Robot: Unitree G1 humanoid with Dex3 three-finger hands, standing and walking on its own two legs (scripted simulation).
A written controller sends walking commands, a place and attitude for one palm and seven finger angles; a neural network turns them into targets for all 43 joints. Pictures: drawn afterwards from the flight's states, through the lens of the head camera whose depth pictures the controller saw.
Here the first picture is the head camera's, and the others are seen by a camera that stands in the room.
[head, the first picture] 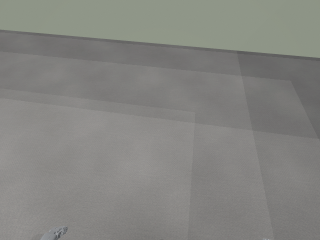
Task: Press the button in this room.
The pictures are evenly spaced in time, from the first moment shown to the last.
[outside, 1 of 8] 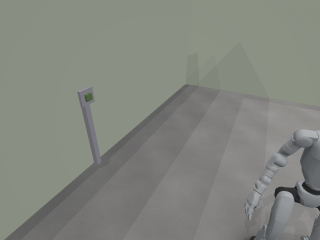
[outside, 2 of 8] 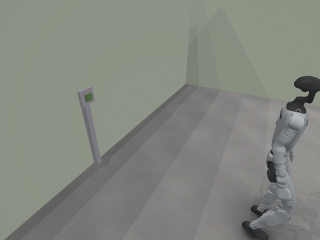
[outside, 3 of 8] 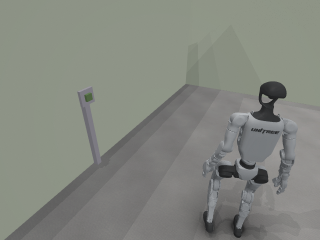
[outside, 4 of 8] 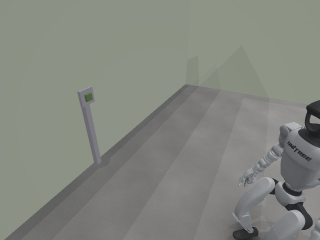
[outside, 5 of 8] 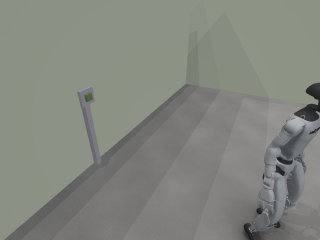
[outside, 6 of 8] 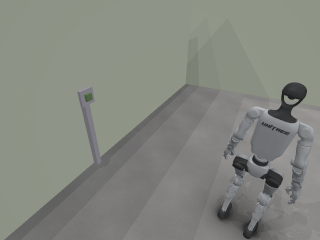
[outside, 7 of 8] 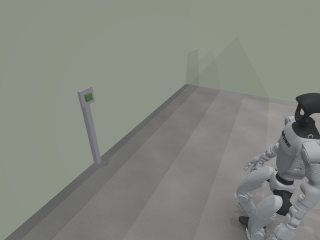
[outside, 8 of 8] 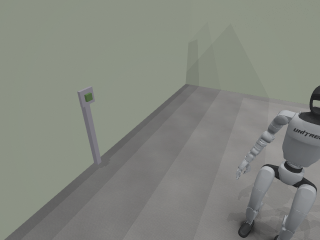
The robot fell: no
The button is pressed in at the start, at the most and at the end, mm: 0 0 0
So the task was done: no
